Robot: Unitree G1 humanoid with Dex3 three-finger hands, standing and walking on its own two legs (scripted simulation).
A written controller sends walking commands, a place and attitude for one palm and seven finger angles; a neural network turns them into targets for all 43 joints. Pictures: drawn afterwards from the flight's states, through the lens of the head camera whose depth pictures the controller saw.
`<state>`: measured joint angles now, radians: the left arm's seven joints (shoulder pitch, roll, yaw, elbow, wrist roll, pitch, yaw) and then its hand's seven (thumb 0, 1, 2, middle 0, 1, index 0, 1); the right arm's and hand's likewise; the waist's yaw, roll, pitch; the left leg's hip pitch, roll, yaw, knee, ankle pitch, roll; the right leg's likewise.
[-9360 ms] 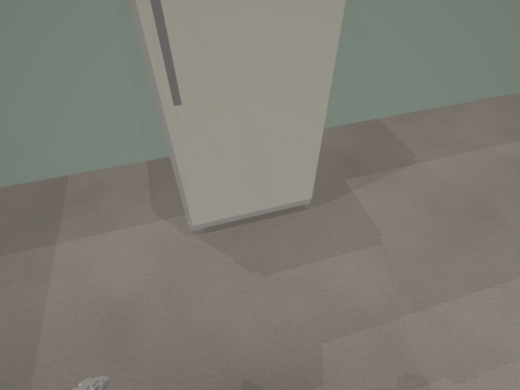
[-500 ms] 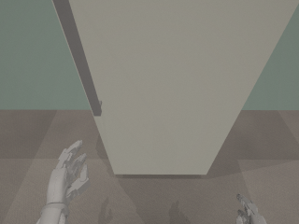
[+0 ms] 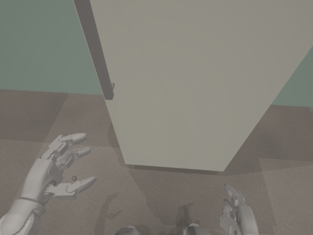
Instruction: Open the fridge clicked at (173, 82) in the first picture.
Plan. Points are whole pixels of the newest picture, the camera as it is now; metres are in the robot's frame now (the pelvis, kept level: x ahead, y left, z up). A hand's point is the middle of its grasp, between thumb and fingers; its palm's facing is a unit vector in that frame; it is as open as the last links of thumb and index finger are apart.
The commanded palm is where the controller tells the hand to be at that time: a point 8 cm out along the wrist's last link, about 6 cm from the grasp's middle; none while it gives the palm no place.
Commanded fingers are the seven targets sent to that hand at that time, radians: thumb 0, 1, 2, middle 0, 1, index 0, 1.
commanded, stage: raise the hand to about handle height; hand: left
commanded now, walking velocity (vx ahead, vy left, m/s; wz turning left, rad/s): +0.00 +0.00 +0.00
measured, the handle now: (96, 37) +0.53 +0.19 +0.22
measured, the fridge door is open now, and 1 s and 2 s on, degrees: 0 0 0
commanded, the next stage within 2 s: move the hooked fingers beside the handle in 1.34 s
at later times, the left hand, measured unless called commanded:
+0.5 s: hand (26, 135) +0.26 +0.26 +0.17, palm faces +0.11 -0.99 -0.09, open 13.4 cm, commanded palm +0.23 +0.31 +0.17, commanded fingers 0.00 -0.50 0.30 -0.30 -1.20 -0.30 -1.20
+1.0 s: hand (18, 103) +0.31 +0.28 +0.21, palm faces +0.06 -1.00 -0.08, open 14.0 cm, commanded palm +0.27 +0.33 +0.22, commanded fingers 0.00 -0.50 0.30 -0.30 -1.20 -0.30 -1.20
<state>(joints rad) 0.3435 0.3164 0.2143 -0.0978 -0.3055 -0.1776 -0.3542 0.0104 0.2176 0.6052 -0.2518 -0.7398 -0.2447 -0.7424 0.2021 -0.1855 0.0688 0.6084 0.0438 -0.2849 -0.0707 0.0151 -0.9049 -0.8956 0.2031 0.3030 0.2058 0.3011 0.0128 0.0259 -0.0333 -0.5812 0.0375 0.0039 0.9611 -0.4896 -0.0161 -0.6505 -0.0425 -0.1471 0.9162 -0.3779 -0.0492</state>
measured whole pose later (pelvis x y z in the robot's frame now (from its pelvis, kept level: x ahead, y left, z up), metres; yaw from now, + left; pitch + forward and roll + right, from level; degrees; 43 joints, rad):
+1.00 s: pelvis +0.02 +0.01 +0.05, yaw -1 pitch -3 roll +0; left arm -0.11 0.50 0.43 0.14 -0.34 0.23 -0.40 -0.01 -0.49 0.30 -0.30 -1.20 -0.30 -1.20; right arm 0.20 -0.29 0.07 0.64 0.09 -0.21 -0.11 0.01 -0.91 -0.90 0.20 0.30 0.20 0.30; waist 0.04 0.05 0.01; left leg -0.15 0.02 0.03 0.51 -0.32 0.00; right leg -0.23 -0.02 -0.13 0.49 -0.21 -0.03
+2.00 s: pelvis +0.03 +0.02 +0.05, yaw -2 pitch -1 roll -1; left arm -0.24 0.44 0.38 0.23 -0.28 0.19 -0.33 -0.01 -0.49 0.30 -0.30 -1.20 -0.30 -1.20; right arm 0.23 -0.27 0.05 0.65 0.08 -0.19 -0.12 0.01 -0.91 -0.90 0.20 0.30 0.20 0.30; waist 0.02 0.03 0.00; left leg -0.16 0.02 0.05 0.51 -0.33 0.01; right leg -0.25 -0.02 -0.11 0.49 -0.22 -0.02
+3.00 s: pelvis +0.02 +0.01 +0.05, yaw -2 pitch +5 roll +0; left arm -0.73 0.56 0.37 0.85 -0.19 0.00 -0.33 -0.01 -0.49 0.30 -0.30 -1.20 -0.30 -1.20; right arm 0.31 -0.30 0.03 0.71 0.08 -0.13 -0.11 0.01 -0.91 -0.90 0.20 0.30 0.20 0.30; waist -0.06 0.00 -0.01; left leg -0.33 0.03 0.04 0.58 -0.33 0.00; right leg -0.41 -0.01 -0.11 0.54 -0.21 -0.03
